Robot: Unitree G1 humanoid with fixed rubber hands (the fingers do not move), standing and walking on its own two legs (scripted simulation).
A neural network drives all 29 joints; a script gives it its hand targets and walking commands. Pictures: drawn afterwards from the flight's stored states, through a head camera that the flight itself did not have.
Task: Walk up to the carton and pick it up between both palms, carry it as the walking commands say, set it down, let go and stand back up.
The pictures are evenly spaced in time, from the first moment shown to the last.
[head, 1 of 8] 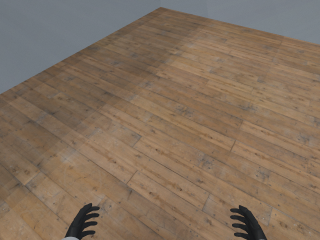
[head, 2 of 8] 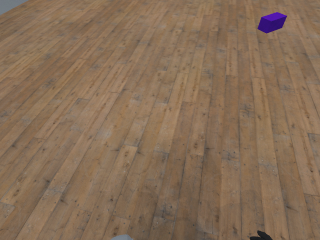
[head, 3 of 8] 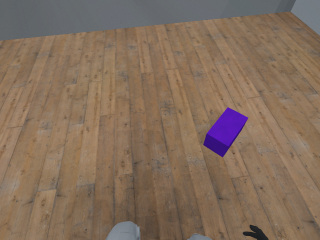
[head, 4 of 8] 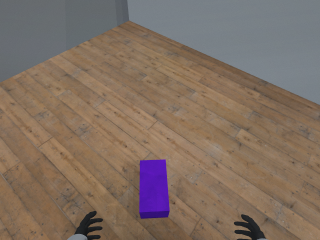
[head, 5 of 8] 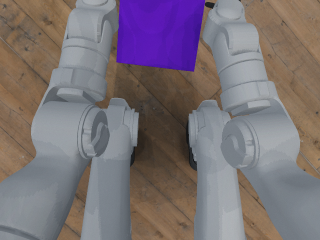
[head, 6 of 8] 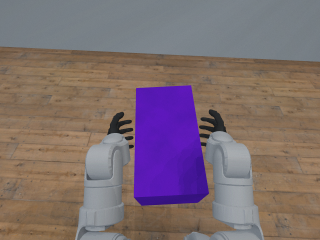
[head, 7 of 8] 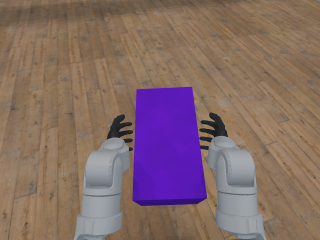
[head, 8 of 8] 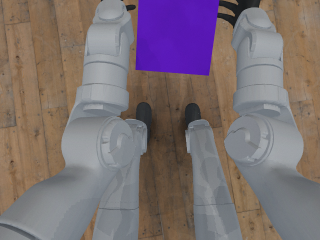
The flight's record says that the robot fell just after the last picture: yes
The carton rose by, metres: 0.72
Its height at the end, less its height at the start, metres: +0.45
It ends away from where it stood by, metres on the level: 2.08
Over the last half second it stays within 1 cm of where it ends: no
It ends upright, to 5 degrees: no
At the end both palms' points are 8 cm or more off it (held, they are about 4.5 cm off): no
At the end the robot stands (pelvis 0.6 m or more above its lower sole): no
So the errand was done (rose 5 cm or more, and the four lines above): no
